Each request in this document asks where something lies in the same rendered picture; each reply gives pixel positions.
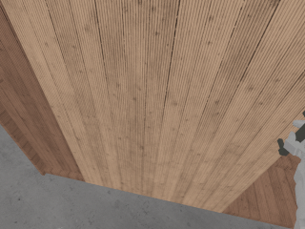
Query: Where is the right robot upper arm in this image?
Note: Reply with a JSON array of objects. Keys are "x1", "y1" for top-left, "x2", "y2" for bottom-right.
[{"x1": 294, "y1": 219, "x2": 305, "y2": 229}]

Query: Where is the handle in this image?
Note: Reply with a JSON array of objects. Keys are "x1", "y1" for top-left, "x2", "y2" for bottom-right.
[{"x1": 277, "y1": 111, "x2": 305, "y2": 156}]

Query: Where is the right robot forearm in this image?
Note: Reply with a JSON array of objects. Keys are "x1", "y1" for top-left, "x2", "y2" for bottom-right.
[{"x1": 294, "y1": 156, "x2": 305, "y2": 220}]

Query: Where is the robot right hand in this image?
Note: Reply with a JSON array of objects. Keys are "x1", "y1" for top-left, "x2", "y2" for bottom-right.
[{"x1": 283, "y1": 119, "x2": 305, "y2": 159}]

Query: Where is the wardrobe door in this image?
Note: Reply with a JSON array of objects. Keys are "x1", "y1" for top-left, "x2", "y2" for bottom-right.
[
  {"x1": 0, "y1": 0, "x2": 82, "y2": 175},
  {"x1": 1, "y1": 0, "x2": 305, "y2": 213}
]

